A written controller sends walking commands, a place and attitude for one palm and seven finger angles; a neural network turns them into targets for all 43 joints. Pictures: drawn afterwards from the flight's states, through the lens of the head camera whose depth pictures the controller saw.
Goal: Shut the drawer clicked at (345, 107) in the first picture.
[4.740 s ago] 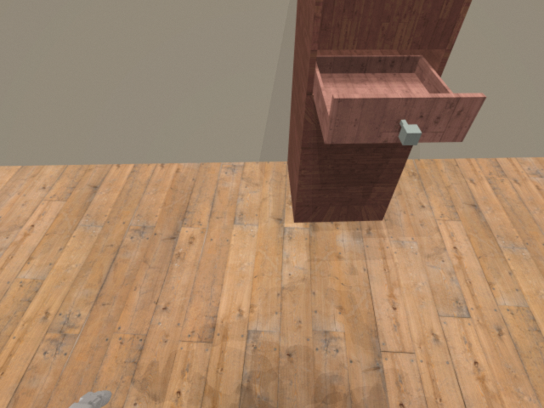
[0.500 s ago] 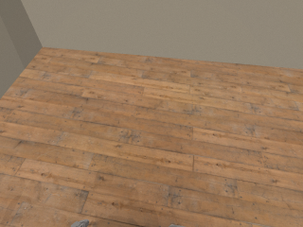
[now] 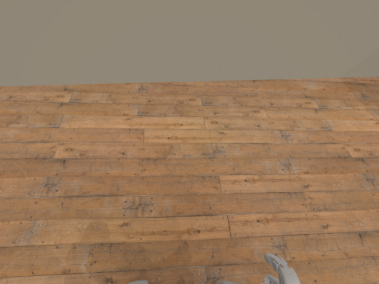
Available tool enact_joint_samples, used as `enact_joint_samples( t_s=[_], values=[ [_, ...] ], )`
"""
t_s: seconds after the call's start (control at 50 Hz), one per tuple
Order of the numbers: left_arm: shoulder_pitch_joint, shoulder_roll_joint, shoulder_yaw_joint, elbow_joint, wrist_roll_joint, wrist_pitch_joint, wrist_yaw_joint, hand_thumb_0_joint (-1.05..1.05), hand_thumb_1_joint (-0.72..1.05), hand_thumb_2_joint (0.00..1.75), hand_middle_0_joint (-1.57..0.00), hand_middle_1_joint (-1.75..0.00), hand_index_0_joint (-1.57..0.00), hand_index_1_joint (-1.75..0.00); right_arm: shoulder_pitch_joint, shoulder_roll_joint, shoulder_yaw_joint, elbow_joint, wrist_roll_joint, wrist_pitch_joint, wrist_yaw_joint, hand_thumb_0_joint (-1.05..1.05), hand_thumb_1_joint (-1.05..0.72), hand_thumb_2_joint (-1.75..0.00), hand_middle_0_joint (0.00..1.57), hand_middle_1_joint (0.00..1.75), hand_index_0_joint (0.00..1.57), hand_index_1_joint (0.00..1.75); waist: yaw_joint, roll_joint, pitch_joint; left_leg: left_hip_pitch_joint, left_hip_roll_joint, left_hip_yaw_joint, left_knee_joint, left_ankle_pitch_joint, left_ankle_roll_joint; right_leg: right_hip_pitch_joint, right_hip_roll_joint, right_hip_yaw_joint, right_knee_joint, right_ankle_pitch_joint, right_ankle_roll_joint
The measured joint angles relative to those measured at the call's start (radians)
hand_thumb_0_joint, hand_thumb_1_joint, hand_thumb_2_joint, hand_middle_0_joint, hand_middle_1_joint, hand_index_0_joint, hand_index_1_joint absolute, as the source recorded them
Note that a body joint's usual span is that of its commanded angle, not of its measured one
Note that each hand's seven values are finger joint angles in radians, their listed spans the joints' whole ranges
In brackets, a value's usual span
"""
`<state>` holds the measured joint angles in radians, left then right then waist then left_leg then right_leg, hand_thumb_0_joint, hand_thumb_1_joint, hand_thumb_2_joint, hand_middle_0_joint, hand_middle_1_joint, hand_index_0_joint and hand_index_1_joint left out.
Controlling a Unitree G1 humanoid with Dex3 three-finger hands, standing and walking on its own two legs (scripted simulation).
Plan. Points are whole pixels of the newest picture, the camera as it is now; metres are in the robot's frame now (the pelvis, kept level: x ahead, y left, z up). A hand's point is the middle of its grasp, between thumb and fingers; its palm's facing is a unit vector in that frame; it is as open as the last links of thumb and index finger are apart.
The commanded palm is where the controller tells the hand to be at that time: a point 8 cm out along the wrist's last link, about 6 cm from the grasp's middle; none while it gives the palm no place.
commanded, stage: turn to face it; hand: left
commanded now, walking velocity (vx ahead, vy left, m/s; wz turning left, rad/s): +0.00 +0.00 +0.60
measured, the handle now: out of the picture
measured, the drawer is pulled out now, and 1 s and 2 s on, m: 0.28 0.28 0.28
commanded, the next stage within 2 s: none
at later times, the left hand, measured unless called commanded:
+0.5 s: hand out of the picture +0.11 +0.19 -0.15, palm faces +0.24 -0.95 -0.22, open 7.3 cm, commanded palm none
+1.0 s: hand out of the picture +0.00 +0.24 -0.15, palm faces +0.52 -0.82 -0.25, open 7.4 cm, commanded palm none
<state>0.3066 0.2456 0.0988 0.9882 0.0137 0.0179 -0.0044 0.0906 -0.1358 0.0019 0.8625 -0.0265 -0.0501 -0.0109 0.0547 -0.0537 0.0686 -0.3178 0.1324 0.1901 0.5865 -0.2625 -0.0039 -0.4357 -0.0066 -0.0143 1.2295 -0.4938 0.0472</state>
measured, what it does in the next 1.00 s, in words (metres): steps on the spot, turning left: right foot, then left foot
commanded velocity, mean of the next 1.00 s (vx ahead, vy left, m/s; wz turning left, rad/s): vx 0.00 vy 0.00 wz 0.60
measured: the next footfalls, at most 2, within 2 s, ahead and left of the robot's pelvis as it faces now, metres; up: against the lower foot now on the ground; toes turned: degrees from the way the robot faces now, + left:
right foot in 0.24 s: +0.08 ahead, -0.13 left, +0.00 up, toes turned -1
left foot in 0.62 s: +0.06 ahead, +0.14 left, +0.00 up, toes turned +27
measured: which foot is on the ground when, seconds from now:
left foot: down 0.00-0.26, up 0.28-0.60, down 0.62-1.00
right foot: up 0.00-0.22, down 0.24-0.62, up 0.64-1.00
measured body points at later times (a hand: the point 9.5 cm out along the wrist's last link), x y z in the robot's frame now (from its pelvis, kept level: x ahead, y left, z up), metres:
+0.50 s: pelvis +0.04 -0.01 +0.00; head +0.06 -0.02 +0.45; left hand +0.10 +0.24 -0.13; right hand +0.08 -0.24 -0.16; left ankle +0.01 +0.12 -0.67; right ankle +0.04 -0.13 -0.73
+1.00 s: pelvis +0.01 +0.00 +0.00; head +0.04 +0.02 +0.45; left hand -0.03 +0.28 -0.13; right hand +0.21 -0.18 -0.13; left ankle +0.02 +0.13 -0.73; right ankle +0.08 -0.14 -0.69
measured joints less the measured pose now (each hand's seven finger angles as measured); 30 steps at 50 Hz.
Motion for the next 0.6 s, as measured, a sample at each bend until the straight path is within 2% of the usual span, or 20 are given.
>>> enact_joint_samples(
  t_s=[0.04,0.1,0.2,0.22,0.24,0.26,0.32,0.38,0.44,0.56,0.6],
  values=[
    [-0.037,0.000,-0.004,-0.015,0.001,0.005,-0.002,0.00,0.91,0.90,-0.20,-0.30,-0.20,-0.30,0.035,0.000,-0.003,0.023,-0.002,0.003,-0.004,0.01,-0.90,-0.90,0.20,0.30,0.21,0.30,-0.022,0.011,0.002,0.028,0.003,0.003,-0.038,0.009,0.008,-0.023,-0.026,-0.026,-0.057,0.034,0.005],
    [-0.093,-0.012,-0.016,-0.035,0.000,-0.004,0.004,0.00,0.91,0.90,-0.20,-0.30,-0.19,-0.30,0.093,-0.013,-0.024,0.067,0.006,0.007,-0.013,0.00,-0.92,-0.90,0.20,0.30,0.21,0.30,-0.054,0.026,-0.002,0.052,-0.010,-0.001,-0.085,0.023,0.014,-0.011,-0.052,-0.033,-0.246,0.090,0.005],
    [-0.172,-0.050,-0.041,-0.046,0.000,-0.018,0.013,0.00,0.91,0.90,-0.20,-0.30,-0.19,-0.30,0.188,-0.050,-0.045,0.145,0.004,0.036,-0.006,-0.01,-0.93,-0.90,0.20,0.30,0.20,0.30,-0.098,0.043,-0.020,0.053,-0.046,-0.030,-0.087,0.015,0.008,0.092,-0.056,-0.047,-0.550,0.174,0.009],
    [-0.181,-0.058,-0.044,-0.048,0.000,-0.020,0.014,0.00,0.91,0.90,-0.20,-0.30,-0.19,-0.30,0.207,-0.052,-0.048,0.157,0.004,0.045,-0.004,0.00,-0.92,-0.90,0.20,0.30,0.20,0.30,-0.102,0.046,-0.024,0.050,-0.052,-0.036,-0.075,0.007,0.003,0.123,-0.053,-0.056,-0.614,0.205,0.009],
    [-0.186,-0.064,-0.048,-0.051,-0.001,-0.025,0.014,0.00,0.91,0.90,-0.20,-0.30,-0.19,-0.30,0.226,-0.053,-0.050,0.167,0.006,0.054,-0.001,0.00,-0.92,-0.90,0.20,0.30,0.20,0.30,-0.105,0.045,-0.030,0.043,-0.060,-0.041,-0.056,-0.005,-0.003,0.158,-0.053,-0.064,-0.678,0.231,-0.005],
    [-0.192,-0.078,-0.051,-0.049,0.002,-0.030,0.017,0.00,0.91,0.90,-0.20,-0.30,-0.20,-0.30,0.239,-0.060,-0.054,0.178,0.009,0.063,0.002,0.00,-0.92,-0.90,0.20,0.30,0.20,0.30,-0.106,0.063,-0.033,0.032,-0.054,-0.052,-0.028,-0.020,-0.009,0.175,-0.047,-0.076,-0.698,0.202,-0.028],
    [-0.190,-0.112,-0.069,-0.051,0.007,-0.038,0.018,0.00,0.90,0.90,-0.20,-0.30,-0.20,-0.30,0.258,-0.069,-0.066,0.190,0.013,0.101,0.004,0.00,-0.92,-0.90,0.20,0.30,0.20,0.30,-0.119,0.096,-0.040,-0.050,-0.074,-0.108,0.201,-0.206,-0.032,0.187,-0.060,-0.111,-0.686,0.183,-0.050],
    [-0.178,-0.128,-0.073,-0.053,0.005,-0.033,0.024,0.00,0.90,0.90,-0.20,-0.30,-0.20,-0.30,0.255,-0.065,-0.072,0.191,0.012,0.118,0.011,0.01,-0.91,-0.90,0.20,0.30,0.20,0.30,-0.118,0.097,-0.040,-0.131,-0.081,-0.122,0.441,-0.214,-0.054,0.219,-0.083,-0.145,-0.710,0.192,-0.047],
    [-0.164,-0.128,-0.064,-0.054,0.002,-0.028,0.031,-0.01,0.91,0.90,-0.20,-0.30,-0.20,-0.30,0.238,-0.058,-0.077,0.175,0.012,0.120,0.019,0.01,-0.91,-0.90,0.20,0.30,0.20,0.30,-0.115,0.091,-0.036,-0.163,-0.068,-0.118,0.497,-0.181,-0.068,0.241,-0.103,-0.182,-0.723,0.192,-0.038],
    [-0.148,-0.081,-0.042,-0.060,0.012,-0.013,0.033,-0.01,0.91,0.90,-0.20,-0.30,-0.20,-0.30,0.173,-0.053,-0.079,0.124,0.011,0.114,0.032,0.01,-0.91,-0.90,0.20,0.30,0.20,0.30,-0.084,0.057,-0.016,-0.106,-0.047,-0.080,0.263,-0.148,-0.068,0.234,-0.154,-0.252,-0.655,0.152,-0.010],
    [-0.135,-0.060,-0.034,-0.060,0.010,-0.006,0.031,-0.01,0.91,0.90,-0.20,-0.30,-0.20,-0.30,0.154,-0.062,-0.080,0.097,0.009,0.105,0.035,0.01,-0.91,-0.90,0.20,0.30,0.20,0.30,-0.073,0.046,-0.011,-0.058,-0.051,-0.066,0.136,-0.074,-0.060,0.216,-0.177,-0.272,-0.594,0.120,0.007]
  ],
)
